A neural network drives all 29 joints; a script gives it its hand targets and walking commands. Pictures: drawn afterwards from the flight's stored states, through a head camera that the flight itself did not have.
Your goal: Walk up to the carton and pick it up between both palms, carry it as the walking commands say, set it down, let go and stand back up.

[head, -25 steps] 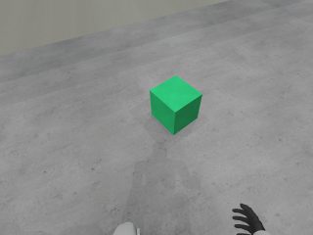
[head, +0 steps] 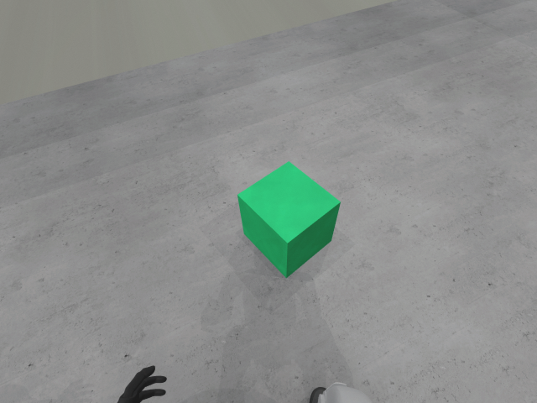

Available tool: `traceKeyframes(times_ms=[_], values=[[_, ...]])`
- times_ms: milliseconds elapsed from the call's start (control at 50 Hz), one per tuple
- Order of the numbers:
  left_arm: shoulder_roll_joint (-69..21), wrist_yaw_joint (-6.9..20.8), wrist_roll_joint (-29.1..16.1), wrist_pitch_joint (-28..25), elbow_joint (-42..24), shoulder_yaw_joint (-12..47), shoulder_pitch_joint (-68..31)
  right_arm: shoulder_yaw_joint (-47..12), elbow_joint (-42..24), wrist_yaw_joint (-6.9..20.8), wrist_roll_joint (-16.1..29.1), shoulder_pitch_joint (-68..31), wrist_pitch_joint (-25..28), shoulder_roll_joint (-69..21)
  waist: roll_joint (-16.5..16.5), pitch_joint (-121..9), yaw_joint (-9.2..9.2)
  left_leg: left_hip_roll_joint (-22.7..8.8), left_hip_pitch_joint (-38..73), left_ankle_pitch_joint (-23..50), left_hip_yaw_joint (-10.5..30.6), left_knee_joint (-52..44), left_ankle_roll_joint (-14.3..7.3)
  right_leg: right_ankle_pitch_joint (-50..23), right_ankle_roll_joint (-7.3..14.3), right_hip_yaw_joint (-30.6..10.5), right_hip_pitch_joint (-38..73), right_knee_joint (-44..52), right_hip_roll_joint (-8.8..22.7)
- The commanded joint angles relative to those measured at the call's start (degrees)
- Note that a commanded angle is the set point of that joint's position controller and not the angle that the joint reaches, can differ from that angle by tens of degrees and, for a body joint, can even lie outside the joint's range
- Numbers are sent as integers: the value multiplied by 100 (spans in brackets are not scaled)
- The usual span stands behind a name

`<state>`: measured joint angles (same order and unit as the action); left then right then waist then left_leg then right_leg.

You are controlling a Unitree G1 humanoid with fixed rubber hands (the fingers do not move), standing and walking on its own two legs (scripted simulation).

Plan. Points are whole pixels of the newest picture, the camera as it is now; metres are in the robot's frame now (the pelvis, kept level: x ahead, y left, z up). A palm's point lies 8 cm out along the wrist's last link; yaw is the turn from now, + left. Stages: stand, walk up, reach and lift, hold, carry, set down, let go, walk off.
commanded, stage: walk up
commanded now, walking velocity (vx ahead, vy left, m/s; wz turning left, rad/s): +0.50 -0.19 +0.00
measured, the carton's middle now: (287, 219) +0.83 -0.03 -0.62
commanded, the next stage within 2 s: none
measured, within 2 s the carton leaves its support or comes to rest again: neither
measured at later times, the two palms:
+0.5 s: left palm out of the picture +0.13 +0.21 -0.14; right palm (415, 282) +0.34 -0.24 -0.11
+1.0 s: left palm (193, 300) +0.30 +0.17 -0.11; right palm (431, 269) +0.37 -0.29 -0.13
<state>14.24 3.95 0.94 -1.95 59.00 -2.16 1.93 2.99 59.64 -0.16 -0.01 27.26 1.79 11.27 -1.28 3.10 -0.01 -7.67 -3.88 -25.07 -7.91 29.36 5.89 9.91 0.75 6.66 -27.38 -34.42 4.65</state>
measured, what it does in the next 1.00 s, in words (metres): walks ahead: left foot, then right foot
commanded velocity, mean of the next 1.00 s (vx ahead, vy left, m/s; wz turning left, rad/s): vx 0.29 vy -0.13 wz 0.00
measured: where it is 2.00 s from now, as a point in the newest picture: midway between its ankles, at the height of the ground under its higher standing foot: (287, 364)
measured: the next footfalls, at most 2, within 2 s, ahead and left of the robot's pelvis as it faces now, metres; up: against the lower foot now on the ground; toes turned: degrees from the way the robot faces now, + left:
left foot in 0.50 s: +0.30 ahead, +0.14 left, +0.00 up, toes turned +10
right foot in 0.76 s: +0.34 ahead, -0.12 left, +0.00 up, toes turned -9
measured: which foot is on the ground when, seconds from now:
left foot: down 0.00-0.02, up 0.04-0.48, down 0.50-0.76, up 0.78-1.00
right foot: down 0.00-0.50, up 0.52-0.74, down 0.76-1.00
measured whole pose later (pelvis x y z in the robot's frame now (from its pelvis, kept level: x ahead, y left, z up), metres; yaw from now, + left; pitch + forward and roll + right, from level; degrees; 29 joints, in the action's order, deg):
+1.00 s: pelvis +0.31 -0.06 +0.02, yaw +0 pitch +0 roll +3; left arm 9.4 -0.6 0.3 -2.1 59.0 -1.5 17.5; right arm 3.0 58.3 -0.1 0.0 10.0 -1.8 10.3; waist -1.2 3.7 -1.2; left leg -6.4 -22.4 -23.2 -6.2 56.7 3.8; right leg 19.3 3.2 8.2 -10.0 -28.9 2.3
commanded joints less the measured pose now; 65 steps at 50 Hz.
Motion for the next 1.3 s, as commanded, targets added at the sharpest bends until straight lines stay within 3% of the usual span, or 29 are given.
traceKeyframes(times_ms=[0,40,80,160,220,280,360,400,440,460,480,520,580,680,720,740,760,780,820,880,920,940,1060,1100,1140,1160,1200,1240,1280], values=[[1471,-168,70,-172,551,-424,2946,8,-868,46,-164,-707,129,582,-2524,-1701,-833,426,-2771,-880,389,3042,-535,572,307,-2622,4100,1935,1746],[1172,-247,104,-101,352,-268,2264,145,-786,58,-127,-1031,30,678,-1340,-939,-474,168,-3208,-527,806,4131,-527,2076,529,-3069,3279,2499,1785],[726,-310,62,-125,274,-243,1868,69,-442,69,-148,-992,58,538,-499,-636,-293,-49,-3058,120,745,4002,-513,1150,656,-2181,2965,2212,1605],[435,-359,-6,-247,183,-106,1974,127,-394,82,-150,-1271,-98,498,-502,-373,-125,-72,-2485,445,632,3523,-444,-862,397,-1400,2340,2009,1135],[386,-410,-19,-357,199,-119,2264,96,-447,119,-185,-1750,-101,387,-423,-168,-278,-61,-2999,553,555,3411,-310,-1835,844,-1457,2558,2022,1316],[496,-457,-36,-407,126,-156,2570,61,-470,118,-121,-1886,-109,381,-529,-576,-399,-9,-3077,666,562,3162,-313,-3498,724,-1219,3132,1569,1373],[302,-482,20,-152,31,-154,2509,-64,-700,71,-38,-2481,-154,197,-1100,-184,-397,207,-2396,608,56,1630,-390,-2879,765,-321,2561,1514,741],[362,-509,47,-114,10,-184,2653,-128,-789,72,-43,-2567,-90,116,-736,-252,-349,312,-2091,696,-172,816,-326,-2924,775,-526,2522,1292,913],[378,-470,-97,2,-116,-212,2190,-40,-305,-55,-30,-1390,-16,362,-242,-910,194,450,-341,1909,-309,-483,-504,-2578,481,-49,2130,117,427],[202,-427,-178,-37,-272,-239,2215,193,-144,-165,-113,-518,51,972,692,-1683,428,-821,1144,3518,1024,-582,-806,-1443,72,85,1074,-1272,93],[-96,-367,-199,-46,-467,-130,2211,373,16,-234,-152,173,25,1567,2061,-1830,583,-2491,2184,5632,3049,-738,-1338,2051,-185,-58,-680,-2561,-603],[7,-366,-69,99,-551,-199,1771,366,-71,-222,-100,-156,-17,1300,885,-1198,397,-2451,1446,4672,2728,-856,-1786,2382,-194,-587,-1043,-3290,-153],[-63,-250,12,254,-486,-122,1743,238,-533,-208,-120,-1410,-68,894,1411,42,15,-1791,-987,1332,1760,-1587,-1401,1724,-215,-696,-308,-2820,342],[-17,-139,-33,180,-314,-55,1782,373,-702,-162,-148,-1667,-143,1141,1578,-204,-268,-1337,-1496,1167,1216,-1252,-1033,1085,-221,-148,1438,-68,112],[169,-183,-21,103,64,-114,2332,311,-704,-115,-130,-1629,-205,921,698,-729,-532,-839,-1847,847,723,-354,-774,442,-54,-81,2646,956,14],[662,-228,46,36,220,-288,2779,173,-858,-95,-121,-1586,-178,512,-1089,-1019,-784,-111,-2346,-27,220,1197,-530,1008,79,-1504,2965,2032,1082],[1266,-227,65,46,200,-349,2689,86,-1055,-71,-67,-1891,-267,474,-1730,-666,-841,598,-3306,-1104,-29,2388,-305,1570,563,-2675,2920,2694,1900],[1187,-306,76,46,184,-332,2612,109,-978,-66,-105,-2035,-281,547,-1322,-438,-723,307,-3444,-962,423,3000,-313,1665,767,-2767,2776,2714,1987],[828,-398,46,-100,170,-186,2270,131,-561,7,-126,-1647,-244,484,-304,34,-378,75,-3269,-126,548,3271,-336,262,593,-2308,2593,2399,1999],[508,-511,-96,-239,185,-61,2160,113,-546,74,-146,-1523,-148,406,-798,-375,-254,116,-2960,621,497,3249,-352,-3493,492,-1131,2937,1533,1326],[428,-594,-79,-235,94,-5,2027,62,-409,-47,-99,-1559,-246,335,-433,-268,-138,408,-2426,374,351,2912,-379,-6764,418,-858,2893,1123,1357],[514,-615,-96,-227,132,-36,2238,1,-398,-50,-40,-1422,-267,292,-697,-405,-209,481,-2349,193,316,2643,-359,-6907,424,-743,3028,970,1300],[478,-701,-65,-34,173,-98,2234,-163,-417,-130,-29,-1886,-195,164,-673,-731,-285,671,-1548,803,83,53,-470,-5624,741,-761,3108,515,963],[283,-698,-116,-42,52,-88,1892,-157,-105,-161,-52,-1295,-124,250,-468,-1137,19,368,-122,3445,81,-657,-580,-4758,394,-404,2487,121,619],[-295,-639,-138,34,72,95,2240,-7,24,-161,-163,-1052,-97,714,1027,-1565,-59,-949,1030,7538,684,-74,-900,-498,-165,-53,1456,21,84],[-114,-625,-102,177,-81,-61,1995,102,-100,-213,-129,-950,-119,933,1063,-1179,130,-1729,1313,7884,1407,-18,-1423,1866,-358,-18,447,-776,-346],[-288,-576,-73,207,-150,51,1849,-27,-135,-217,-101,-1345,-162,648,1647,-793,25,-1355,530,6776,1070,-445,-1383,2137,-194,-491,636,-498,-177],[47,-531,-53,317,-231,-124,1680,92,-232,-300,-181,-1418,-174,880,1469,-513,123,-1830,427,6312,1683,-524,-1686,2394,-291,-369,70,-1520,-315],[-129,-514,-73,274,-24,-26,1941,51,-381,-264,-187,-2058,-241,671,1287,-402,-232,-1298,-353,5100,1227,-515,-1287,1510,-176,-316,974,-44,-225]])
